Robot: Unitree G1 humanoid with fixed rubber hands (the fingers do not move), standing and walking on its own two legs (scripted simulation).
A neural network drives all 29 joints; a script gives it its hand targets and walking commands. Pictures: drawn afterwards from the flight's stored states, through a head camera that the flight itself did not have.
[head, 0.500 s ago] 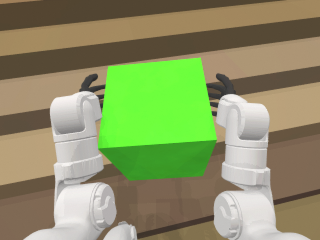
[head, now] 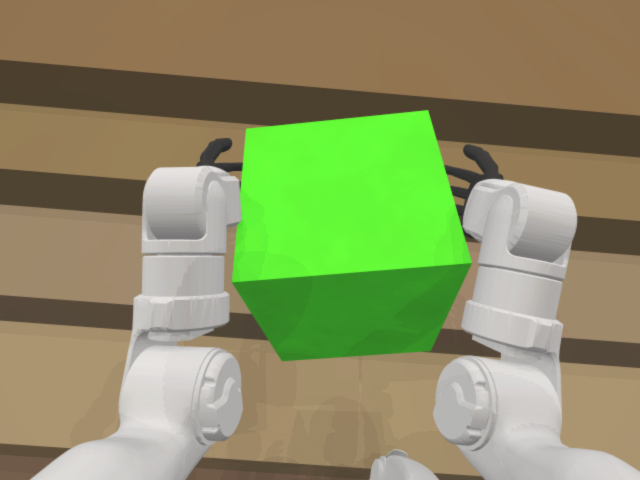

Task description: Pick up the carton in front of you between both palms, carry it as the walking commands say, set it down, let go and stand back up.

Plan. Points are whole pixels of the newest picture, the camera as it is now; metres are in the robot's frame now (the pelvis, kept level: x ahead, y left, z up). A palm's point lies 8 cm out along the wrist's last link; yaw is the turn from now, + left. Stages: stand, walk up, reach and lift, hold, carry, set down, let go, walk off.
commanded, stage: carry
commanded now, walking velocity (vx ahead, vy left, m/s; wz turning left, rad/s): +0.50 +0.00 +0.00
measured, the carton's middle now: (346, 249) +0.38 +0.04 +0.08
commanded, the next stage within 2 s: none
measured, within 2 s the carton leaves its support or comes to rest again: neither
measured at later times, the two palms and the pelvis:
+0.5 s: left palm out of the picture +0.70 +0.22 +0.31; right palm out of the picture +0.66 -0.07 +0.31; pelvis +0.30 +0.10 +0.16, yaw +2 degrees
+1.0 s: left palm out of the picture +0.97 +0.29 +0.47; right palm out of the picture +1.01 +0.00 +0.48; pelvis +0.62 +0.08 +0.32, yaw +0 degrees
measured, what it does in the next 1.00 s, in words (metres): climbs: left foot 0.14 m higher, then right foot 0.14 m higher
